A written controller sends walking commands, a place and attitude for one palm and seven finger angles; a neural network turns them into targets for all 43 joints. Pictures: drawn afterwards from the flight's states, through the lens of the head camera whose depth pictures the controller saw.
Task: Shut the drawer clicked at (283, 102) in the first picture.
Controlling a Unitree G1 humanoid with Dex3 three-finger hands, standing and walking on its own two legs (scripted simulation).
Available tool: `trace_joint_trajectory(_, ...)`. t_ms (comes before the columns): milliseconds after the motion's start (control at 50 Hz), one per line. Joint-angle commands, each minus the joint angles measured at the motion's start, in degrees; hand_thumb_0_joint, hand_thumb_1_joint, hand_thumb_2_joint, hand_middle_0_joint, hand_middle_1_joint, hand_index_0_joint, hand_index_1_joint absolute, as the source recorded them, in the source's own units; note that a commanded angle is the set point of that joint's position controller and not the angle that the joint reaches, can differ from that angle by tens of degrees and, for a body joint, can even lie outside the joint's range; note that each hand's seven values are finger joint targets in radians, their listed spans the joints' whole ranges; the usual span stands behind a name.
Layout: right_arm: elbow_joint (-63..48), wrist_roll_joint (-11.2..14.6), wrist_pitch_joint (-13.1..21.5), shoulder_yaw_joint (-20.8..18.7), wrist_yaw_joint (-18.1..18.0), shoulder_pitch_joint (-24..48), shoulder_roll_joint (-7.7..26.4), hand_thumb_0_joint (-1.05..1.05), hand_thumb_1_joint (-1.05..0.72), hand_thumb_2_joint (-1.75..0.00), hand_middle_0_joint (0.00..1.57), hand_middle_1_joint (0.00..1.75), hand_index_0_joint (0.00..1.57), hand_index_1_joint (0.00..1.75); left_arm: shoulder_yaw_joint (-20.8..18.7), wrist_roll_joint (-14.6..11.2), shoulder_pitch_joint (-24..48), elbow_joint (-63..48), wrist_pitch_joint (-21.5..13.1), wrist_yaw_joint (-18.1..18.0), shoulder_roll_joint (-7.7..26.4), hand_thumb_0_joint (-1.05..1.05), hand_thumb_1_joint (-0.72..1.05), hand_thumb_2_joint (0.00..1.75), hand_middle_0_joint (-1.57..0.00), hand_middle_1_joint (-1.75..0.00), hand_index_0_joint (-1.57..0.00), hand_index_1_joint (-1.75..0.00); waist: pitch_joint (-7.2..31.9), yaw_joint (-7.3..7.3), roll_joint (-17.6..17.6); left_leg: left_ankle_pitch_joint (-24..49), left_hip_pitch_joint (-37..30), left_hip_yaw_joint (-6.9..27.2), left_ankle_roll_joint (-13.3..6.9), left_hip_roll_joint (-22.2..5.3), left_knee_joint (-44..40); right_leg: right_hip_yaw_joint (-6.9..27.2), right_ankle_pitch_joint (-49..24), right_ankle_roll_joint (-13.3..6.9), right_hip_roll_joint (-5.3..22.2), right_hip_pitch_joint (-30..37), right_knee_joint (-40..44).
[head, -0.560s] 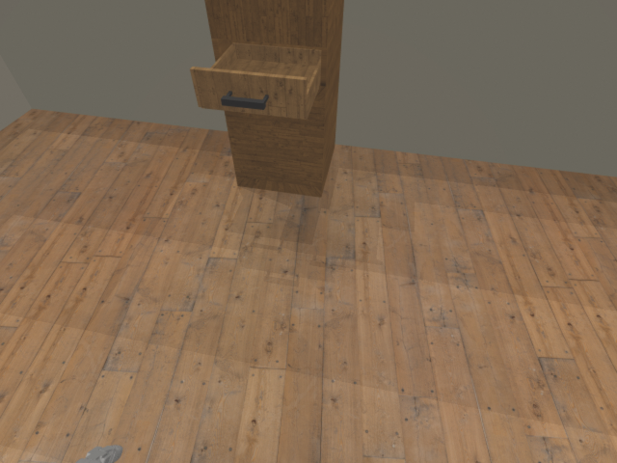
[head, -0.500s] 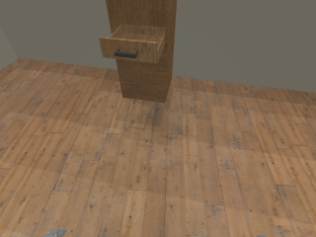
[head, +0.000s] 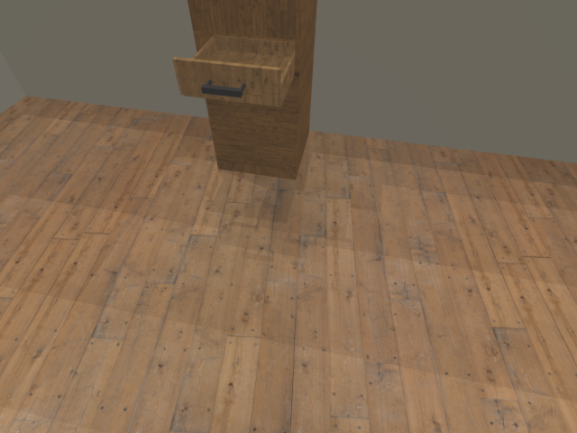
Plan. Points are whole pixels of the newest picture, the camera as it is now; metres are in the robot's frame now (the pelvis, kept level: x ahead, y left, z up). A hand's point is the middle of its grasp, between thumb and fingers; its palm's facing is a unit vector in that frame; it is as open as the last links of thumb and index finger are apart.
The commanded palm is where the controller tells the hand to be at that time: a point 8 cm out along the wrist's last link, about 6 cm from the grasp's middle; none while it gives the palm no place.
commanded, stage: stand and wait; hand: left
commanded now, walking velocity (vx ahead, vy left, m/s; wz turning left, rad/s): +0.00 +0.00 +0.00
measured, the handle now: (224, 87) +1.20 +0.29 -0.13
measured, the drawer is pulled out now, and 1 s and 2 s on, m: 0.26 0.26 0.26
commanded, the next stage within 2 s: look at it before walking up in 0.26 s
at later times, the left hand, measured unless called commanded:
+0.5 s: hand out of the picture +0.07 +0.24 -0.16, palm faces -0.03 -0.95 -0.32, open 7.4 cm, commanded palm none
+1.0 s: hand out of the picture +0.06 +0.24 -0.16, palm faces -0.03 -0.95 -0.31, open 7.4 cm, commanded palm none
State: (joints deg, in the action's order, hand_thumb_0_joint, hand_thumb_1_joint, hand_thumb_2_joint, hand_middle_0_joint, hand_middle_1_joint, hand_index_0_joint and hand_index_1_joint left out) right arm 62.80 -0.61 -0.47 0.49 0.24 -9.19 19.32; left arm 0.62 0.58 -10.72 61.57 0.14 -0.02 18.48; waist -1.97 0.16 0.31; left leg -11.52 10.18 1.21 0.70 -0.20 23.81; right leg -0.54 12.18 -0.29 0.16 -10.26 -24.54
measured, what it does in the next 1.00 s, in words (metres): stands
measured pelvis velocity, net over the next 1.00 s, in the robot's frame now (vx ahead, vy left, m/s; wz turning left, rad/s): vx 0.01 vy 0.01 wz -0.01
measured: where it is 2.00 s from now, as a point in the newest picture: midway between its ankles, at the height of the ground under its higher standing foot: outside the picture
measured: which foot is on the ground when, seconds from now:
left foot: down 0.00-1.00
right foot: down 0.00-1.00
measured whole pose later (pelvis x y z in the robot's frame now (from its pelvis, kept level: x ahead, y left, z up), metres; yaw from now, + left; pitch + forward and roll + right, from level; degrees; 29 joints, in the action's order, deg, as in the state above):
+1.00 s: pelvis +0.01 +0.01 +0.00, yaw +0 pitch -2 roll +0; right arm 64.4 -0.3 0.0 0.7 0.1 -8.1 17.7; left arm 0.6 0.8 -10.5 63.0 -0.2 -0.3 17.9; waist -1.8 -0.2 -0.2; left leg -10.8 8.5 0.6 0.2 0.1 21.2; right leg 0.0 11.1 0.3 0.5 -8.7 -21.7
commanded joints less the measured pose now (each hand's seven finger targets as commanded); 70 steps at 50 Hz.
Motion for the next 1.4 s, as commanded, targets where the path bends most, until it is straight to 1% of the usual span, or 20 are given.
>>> trace_joint_trajectory(0, -3.51, -0.12, 1.85, -2.25, -0.63, 3.19, 10.30, 0.00, -0.90, -0.90, 0.20, 0.30, 0.20, 0.30, -2.44, -0.17, 2.97, -3.76, -1.80, -0.77, 11.77, 0.00, 0.90, 0.90, -0.20, -0.30, -0.20, -0.30, 2.60, -0.07, -1.68, 2.63, 0.64, 4.42, -1.94, -5.39, -4.04, 7.64, 0.71, -1.71, 6.82, 0.23, 6.66)
trace_joint_trajectory(360, -2.34, -0.07, 1.86, -2.29, -0.68, 2.95, 9.84, 0.00, -0.90, -0.90, 0.20, 0.30, 0.20, 0.30, -2.24, 0.02, 3.11, -3.06, -1.64, -0.87, 11.03, 0.00, 0.90, 0.90, -0.20, -0.30, -0.20, -0.30, 1.00, -0.21, -0.60, 2.82, 0.67, 4.63, -1.89, -6.00, -5.66, 7.00, -0.62, -1.30, 6.23, -0.13, 6.71)
trace_joint_trajectory(500, -2.37, -0.02, 2.03, -2.33, -0.74, 3.13, 9.92, 0.00, -0.90, -0.90, 0.20, 0.30, 0.20, 0.30, -2.24, 0.01, 2.99, -3.10, -1.75, -0.87, 10.85, 0.00, 0.90, 0.90, -0.20, -0.30, -0.20, -0.30, 2.65, -0.13, -0.75, 5.14, -0.68, 4.68, -1.93, -6.26, -5.66, 6.68, -3.68, -1.24, 6.30, 0.97, 6.31)
trace_joint_trajectory(960, -1.87, 0.10, 2.01, -2.14, -0.87, 3.16, 9.42, 0.00, -0.90, -0.90, 0.20, 0.30, 0.20, 0.30, -2.03, 0.07, 1.51, -2.04, -1.66, -0.93, 10.05, 0.00, 0.90, 0.90, -0.20, -0.30, -0.20, -0.30, 2.93, -0.26, -0.02, 6.61, -1.95, 4.70, -1.96, -6.41, -6.27, 6.11, -5.37, -0.95, 6.29, 1.69, 6.52)
trace_joint_trajectory(980, -0.93, -0.08, 1.60, -1.13, -0.69, 1.41, 5.22, 0.00, -0.90, -0.90, 0.20, 0.30, 0.20, 0.30, -1.26, -0.07, -0.44, -1.13, -1.23, -1.11, 6.03, 0.00, 0.90, 0.90, -0.20, -0.30, -0.20, -0.30, 3.95, -0.28, -0.34, 4.93, -1.55, 4.27, -1.61, -6.17, -5.66, 5.19, -2.92, -0.25, 6.43, 2.75, 6.31)
trace_joint_trajectory(1020, -0.63, -0.31, 0.72, -0.85, -0.41, -1.04, 2.98, 0.00, -0.90, -0.90, 0.20, 0.30, 0.20, 0.30, -1.29, 0.30, -3.66, -0.45, -0.40, -0.98, 4.83, 0.00, 0.90, 0.90, -0.20, -0.30, -0.20, -0.30, 1.67, -0.97, -2.28, -6.66, 3.02, 3.72, -1.94, -4.34, -3.10, 5.89, 10.82, -0.36, 6.51, 2.38, 6.54)
trace_joint_trajectory(1040, -1.07, -0.56, 0.43, -1.03, -0.27, -0.95, 3.00, 0.00, -0.90, -0.90, 0.20, 0.30, 0.20, 0.30, -1.80, 0.43, -4.55, -0.53, -0.11, -0.75, 5.65, 0.00, 0.90, 0.90, -0.20, -0.30, -0.20, -0.30, -0.81, -1.38, -3.23, -12.98, 7.30, 3.15, -1.99, -2.91, -1.37, 7.72, 17.82, -1.09, 7.38, 1.91, 7.99)
trace_joint_trajectory(1060, -1.81, -0.73, 0.19, -1.23, -0.10, -1.24, 2.43, 0.00, -0.90, -0.90, 0.20, 0.30, 0.20, 0.30, -2.52, 0.61, -5.93, -0.79, 0.05, -0.65, 6.92, 0.00, 0.90, 0.90, -0.20, -0.30, -0.20, -0.30, -2.43, -1.99, -6.41, -16.88, 12.14, 1.49, -1.77, -1.15, 2.25, 10.13, 23.89, -2.40, 9.55, 2.68, 10.06)
trace_joint_trajectory(1100, -3.88, -0.77, -0.01, -1.89, 0.05, -0.84, 1.87, 0.00, -0.90, -0.90, 0.20, 0.30, 0.20, 0.30, -3.99, 0.85, -9.02, -1.81, -0.05, -0.90, 9.33, 0.00, 0.90, 0.90, -0.20, -0.30, -0.20, -0.30, -4.10, -3.26, -13.40, -16.73, 18.54, -2.69, -1.52, -0.48, 15.86, 18.38, 32.07, -6.94, 17.85, 2.77, 16.68)
trace_joint_trajectory(1120, -5.24, -0.63, 0.12, -2.43, 0.26, 0.38, 2.29, 0.00, -0.90, -0.90, 0.20, 0.30, 0.20, 0.30, -4.45, 0.95, -10.02, -2.27, -0.48, -1.09, 9.65, 0.00, 0.90, 0.90, -0.20, -0.30, -0.20, -0.30, -5.29, -3.79, -12.74, -17.63, 21.58, -2.21, -1.71, -1.74, 22.27, 20.87, 31.75, -9.12, 20.89, 3.07, 18.46)
trace_joint_trajectory(1140, -5.86, -0.57, 0.55, -2.79, 0.61, 0.77, 2.16, 0.00, -0.90, -0.90, 0.20, 0.30, 0.20, 0.30, -4.75, 1.00, -9.32, -2.73, -1.24, -1.15, 9.19, 0.00, 0.90, 0.90, -0.20, -0.30, -0.20, -0.30, -5.83, -3.03, -10.20, -15.70, 23.36, -1.53, -1.88, -3.36, 26.44, 20.04, 27.56, -10.16, 22.15, 3.39, 18.59)
trace_joint_trajectory(1160, -6.12, -0.51, 0.94, -2.94, 1.02, 0.13, 1.56, 0.00, -0.90, -0.90, 0.20, 0.30, 0.20, 0.30, -4.95, 1.05, -8.34, -3.27, -1.95, -1.17, 8.58, 0.00, 0.90, 0.90, -0.20, -0.30, -0.20, -0.30, -5.47, -2.10, -7.40, -14.26, 22.72, -1.46, -1.89, -4.60, 26.96, 16.91, 22.35, -10.40, 21.87, 3.29, 17.38)
trace_joint_trajectory(1220, -6.30, -0.11, 1.46, -2.93, 1.92, -2.99, -1.90, 0.00, -0.90, -0.90, 0.20, 0.30, 0.20, 0.30, -5.03, 1.38, -6.75, -3.87, -2.60, -0.86, 7.36, 0.00, 0.90, 0.90, -0.20, -0.30, -0.20, -0.30, -5.38, -0.35, -6.72, -12.95, 14.84, -5.01, -1.82, -4.38, 18.60, 5.86, 14.84, -8.38, 19.18, -0.62, 13.51)
trace_joint_trajectory(1260, -4.77, -0.25, 1.93, -2.94, 1.75, -8.42, -3.43, 0.00, -0.90, -0.90, 0.20, 0.30, 0.20, 0.30, -5.15, 1.21, -6.61, -3.48, -2.43, -0.73, 6.09, 0.00, 0.90, 0.90, -0.20, -0.30, -0.20, -0.30, -4.61, 1.90, -6.39, -7.35, 4.00, -8.42, -1.89, -2.08, 10.60, 0.57, 15.07, -6.01, 16.13, -6.65, 8.53)
trace_joint_trajectory(1280, -3.22, -0.30, 2.24, -3.30, 1.44, -13.47, -2.85, 0.00, -0.90, -0.90, 0.20, 0.30, 0.20, 0.30, -5.05, 0.96, -6.79, -3.39, -2.19, -0.55, 5.06, 0.00, 0.90, 0.90, -0.20, -0.30, -0.20, -0.30, -3.04, 3.57, -2.73, -6.11, -3.53, -9.30, -1.78, -0.75, 6.42, -3.06, 15.57, -4.45, 13.47, -10.12, 2.25)
trace_joint_trajectory(1300, -1.21, -0.53, 2.62, -4.36, 0.90, -20.03, 0.44, 0.00, -0.90, -0.90, 0.20, 0.30, 0.20, 0.30, -4.43, 0.59, -7.16, -3.74, -1.90, -0.14, 2.21, 0.00, 0.90, 0.90, -0.20, -0.30, -0.20, -0.30, -1.55, 5.83, 7.40, -13.68, -9.40, -1.16, -3.03, -4.04, 0.22, -7.15, 13.97, -2.27, 9.02, -15.12, -12.98)
trace_joint_trajectory(1320, -0.03, -0.98, 3.11, -6.04, 0.27, -26.41, 6.34, 0.00, -0.90, -0.90, 0.20, 0.30, 0.20, 0.30, -3.77, 0.45, -6.64, -5.92, -1.68, 0.39, -2.52, 0.00, 0.90, 0.90, -0.20, -0.30, -0.20, -0.30, -0.85, 7.27, 23.58, -24.05, -12.13, 24.83, -7.71, -18.76, -11.84, -10.08, 22.76, 1.40, 1.90, -27.37, -32.53)
trace_joint_trajectory(1340, -0.11, -0.71, 2.93, -5.75, -0.62, -27.33, 6.54, 0.00, -0.90, -0.90, 0.20, 0.30, 0.20, 0.30, -3.65, 1.07, -2.79, -8.09, -2.00, 0.14, -2.19, 0.00, 0.90, 0.90, -0.20, -0.30, -0.20, -0.30, -2.13, 6.69, 15.39, -22.75, -10.53, 33.20, -10.99, -22.55, -16.37, -2.02, 20.98, 0.21, 2.59, -32.39, -40.52)
trace_joint_trajectory(1360, -0.68, -0.49, 2.90, -4.99, -0.89, -23.60, 3.58, 0.00, -0.90, -0.90, 0.20, 0.30, 0.20, 0.30, -4.05, 1.33, -1.92, -7.24, -2.31, 0.10, -1.60, 0.00, 0.90, 0.90, -0.20, -0.30, -0.20, -0.30, -3.95, 4.64, 8.58, -20.21, -7.50, 29.26, -11.39, -20.78, -15.66, 0.45, 14.87, -0.63, 5.63, -32.48, -43.88)
trace_joint_trajectory(1380, -1.79, -0.34, 3.40, -4.49, -1.10, -19.54, 1.03, 0.00, -0.90, -0.90, 0.20, 0.30, 0.20, 0.30, -4.25, 1.25, -2.32, -6.09, -2.46, 0.47, -2.48, 0.00, 0.90, 0.90, -0.20, -0.30, -0.20, -0.30, -4.59, 3.05, 4.54, -16.93, -4.36, 24.69, -11.08, -18.80, -15.07, 0.79, 9.56, -0.65, 7.18, -31.49, -45.16)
